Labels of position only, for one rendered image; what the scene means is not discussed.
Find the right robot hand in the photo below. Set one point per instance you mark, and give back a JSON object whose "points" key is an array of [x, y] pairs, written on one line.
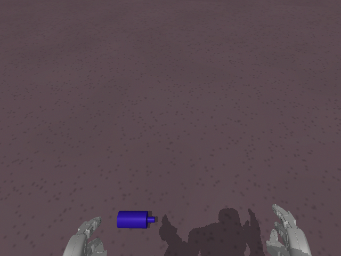
{"points": [[293, 237]]}

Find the left robot hand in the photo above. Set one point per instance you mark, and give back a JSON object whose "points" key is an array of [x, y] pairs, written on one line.
{"points": [[78, 246]]}

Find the bottle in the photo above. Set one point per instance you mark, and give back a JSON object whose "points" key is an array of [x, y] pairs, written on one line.
{"points": [[133, 219]]}

